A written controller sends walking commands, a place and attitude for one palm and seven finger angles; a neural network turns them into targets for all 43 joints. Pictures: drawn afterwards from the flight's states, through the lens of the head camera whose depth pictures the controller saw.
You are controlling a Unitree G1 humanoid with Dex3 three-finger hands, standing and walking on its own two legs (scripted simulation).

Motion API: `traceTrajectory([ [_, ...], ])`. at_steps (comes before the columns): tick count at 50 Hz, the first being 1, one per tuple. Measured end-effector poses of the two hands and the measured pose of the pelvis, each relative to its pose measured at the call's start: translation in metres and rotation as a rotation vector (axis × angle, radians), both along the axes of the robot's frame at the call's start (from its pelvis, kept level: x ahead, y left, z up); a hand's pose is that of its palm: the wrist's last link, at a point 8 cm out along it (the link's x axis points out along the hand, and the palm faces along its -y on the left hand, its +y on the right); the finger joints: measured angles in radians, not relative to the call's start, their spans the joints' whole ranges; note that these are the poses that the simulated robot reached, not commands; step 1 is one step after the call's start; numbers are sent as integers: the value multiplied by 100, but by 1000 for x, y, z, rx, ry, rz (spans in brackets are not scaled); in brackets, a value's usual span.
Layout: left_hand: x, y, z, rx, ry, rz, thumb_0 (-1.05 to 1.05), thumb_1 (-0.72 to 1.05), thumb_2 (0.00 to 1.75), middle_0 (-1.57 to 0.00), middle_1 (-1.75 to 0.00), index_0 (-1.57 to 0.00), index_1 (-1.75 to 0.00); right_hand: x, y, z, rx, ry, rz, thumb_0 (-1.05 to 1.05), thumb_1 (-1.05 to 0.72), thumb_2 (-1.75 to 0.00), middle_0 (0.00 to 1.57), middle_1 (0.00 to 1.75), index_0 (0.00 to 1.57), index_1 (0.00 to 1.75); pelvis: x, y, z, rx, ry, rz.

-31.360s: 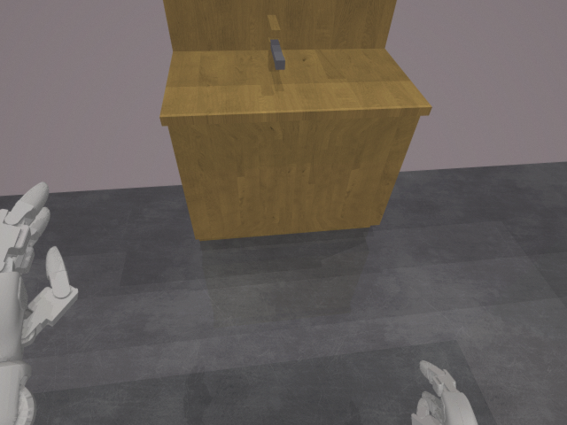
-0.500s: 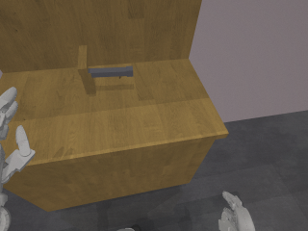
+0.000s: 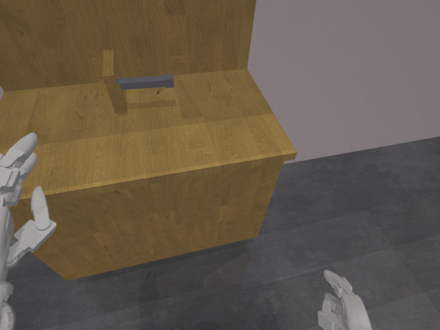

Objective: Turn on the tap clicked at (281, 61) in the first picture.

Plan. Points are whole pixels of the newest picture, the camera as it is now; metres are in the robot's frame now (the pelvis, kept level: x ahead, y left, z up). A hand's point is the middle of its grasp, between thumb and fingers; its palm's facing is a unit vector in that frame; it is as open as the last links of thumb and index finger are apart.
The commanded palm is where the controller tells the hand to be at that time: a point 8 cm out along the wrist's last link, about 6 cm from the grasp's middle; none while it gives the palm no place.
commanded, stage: stop stepping back and stand still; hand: left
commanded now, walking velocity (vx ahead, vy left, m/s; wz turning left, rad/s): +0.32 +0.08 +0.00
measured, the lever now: (169, 81) +0.75 +0.19 +0.03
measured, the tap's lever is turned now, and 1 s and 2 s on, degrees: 86 86 86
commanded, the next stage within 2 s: stand and check the lever's angle in 1.12 s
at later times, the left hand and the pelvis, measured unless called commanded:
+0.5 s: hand out of the picture +0.07 +0.24 +0.17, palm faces +0.48 -0.77 -0.42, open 7.4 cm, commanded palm +0.02 +0.26 +0.18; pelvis -0.12 -0.03 -0.02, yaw +5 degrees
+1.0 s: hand out of the picture +0.03 +0.21 +0.16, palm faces +0.46 -0.79 -0.39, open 7.4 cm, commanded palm -0.02 +0.24 +0.18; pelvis -0.16 -0.05 -0.01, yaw +4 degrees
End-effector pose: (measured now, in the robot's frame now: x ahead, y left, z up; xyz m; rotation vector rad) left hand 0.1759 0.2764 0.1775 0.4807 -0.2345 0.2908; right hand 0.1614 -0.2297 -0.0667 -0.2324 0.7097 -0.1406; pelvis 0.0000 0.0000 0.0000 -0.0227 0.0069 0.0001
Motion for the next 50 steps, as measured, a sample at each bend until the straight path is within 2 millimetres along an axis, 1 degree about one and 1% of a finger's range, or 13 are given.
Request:
traceTrajectory([
  [5,-43,-11,2,40,-8,55,2,89,90,-21,-30,-21,-30,-39,-15,-20,28,42,6,1,-90,-90,21,30,20,30,-33,-16,-7,0,-29,18],
  [8,-63,-16,1,-10,-29,73,2,89,90,-21,-30,-21,-30,-65,-25,-20,24,68,-13,2,-90,-90,21,30,21,30,-48,-22,-4,32,-33,18],
  [12,-79,-17,-5,-48,-39,77,2,89,90,-21,-30,-21,-30,-94,-38,-16,-6,66,-40,2,-90,-90,21,30,21,30,-67,-26,-4,56,-6,37],
  [16,-102,-14,-8,-40,-66,59,2,89,90,-21,-30,-21,-30,-115,-48,-15,-63,25,-54,2,-90,-90,21,30,20,30,-88,-20,-14,43,13,55],
  [20,-124,-8,-3,-5,-68,95,2,88,90,-21,-30,-21,-30,-136,-47,-14,-42,-10,-89,2,-90,-90,21,30,20,30,-103,-21,-11,73,-31,44],
  [23,-138,-5,4,14,-65,133,2,88,90,-21,-30,-21,-30,-149,-42,-23,3,10,-66,2,-90,-90,20,30,20,30,-109,-24,-7,49,-48,69],
  [26,-153,-6,-1,34,-88,151,2,89,90,-21,-30,-21,-30,-155,-40,-42,13,55,-11,1,-90,-90,21,30,20,30,-122,-29,-21,44,-66,94],
  [29,-166,-10,-11,-22,-84,142,2,89,90,-20,-30,-21,-30,-160,-35,-48,10,101,20,2,-90,-90,21,30,20,30,-137,-30,-23,33,-72,93],
  [33,-179,-16,-14,-59,-85,101,2,89,90,-21,-30,-21,-30,-166,-26,-36,-2,70,21,2,-90,-90,21,30,20,30,-151,-27,-21,36,-51,73],
  [36,-185,-15,-9,-30,-116,79,2,89,90,-21,-30,-21,-30,-169,-19,-26,-9,-2,18,2,-90,-90,21,30,20,30,-162,-24,-22,31,-59,54],
  [42,-187,-7,11,-21,-109,134,2,88,90,-21,-30,-21,-30,-187,-8,-13,69,9,24,2,-90,-90,21,30,20,30,-165,-31,0,9,-44,77],
  [46,-190,-16,10,-36,-61,158,2,89,90,-20,-30,-21,-30,-192,-15,-14,75,47,29,2,-90,-90,21,30,21,30,-162,-39,6,-13,-31,69],
  [50,-189,-33,-4,-11,-43,145,2,89,90,-20,-30,-21,-30,-185,-34,-32,50,66,46,1,-90,-90,21,30,21,30,-164,-51,-10,-3,-29,73],
])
